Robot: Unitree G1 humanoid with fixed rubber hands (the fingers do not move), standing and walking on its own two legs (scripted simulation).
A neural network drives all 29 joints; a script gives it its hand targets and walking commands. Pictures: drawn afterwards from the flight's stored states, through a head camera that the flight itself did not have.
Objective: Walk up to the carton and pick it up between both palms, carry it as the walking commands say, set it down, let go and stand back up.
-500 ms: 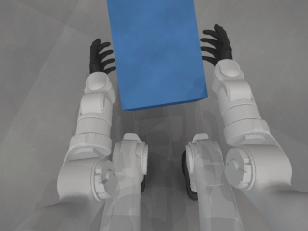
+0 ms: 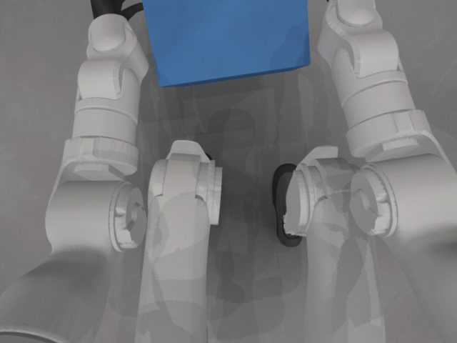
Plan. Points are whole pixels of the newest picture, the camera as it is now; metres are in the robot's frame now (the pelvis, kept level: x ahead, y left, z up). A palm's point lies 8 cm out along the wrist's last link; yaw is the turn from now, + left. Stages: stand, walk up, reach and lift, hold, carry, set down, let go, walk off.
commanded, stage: set down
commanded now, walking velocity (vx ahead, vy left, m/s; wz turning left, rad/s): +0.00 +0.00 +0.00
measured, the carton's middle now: out of the picture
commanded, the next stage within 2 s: none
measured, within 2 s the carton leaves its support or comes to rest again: rests again in 1.36 s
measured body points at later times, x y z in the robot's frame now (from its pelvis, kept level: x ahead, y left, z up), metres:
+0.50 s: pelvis +0.02 +0.01 -0.04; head +0.39 +0.02 +0.20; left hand +0.54 +0.21 -0.23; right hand +0.58 -0.09 -0.23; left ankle +0.15 +0.12 -0.37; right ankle +0.13 -0.11 -0.37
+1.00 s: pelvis +0.01 +0.00 -0.05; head +0.37 +0.01 +0.20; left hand +0.53 +0.21 -0.24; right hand +0.57 -0.09 -0.23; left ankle +0.15 +0.12 -0.37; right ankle +0.13 -0.11 -0.37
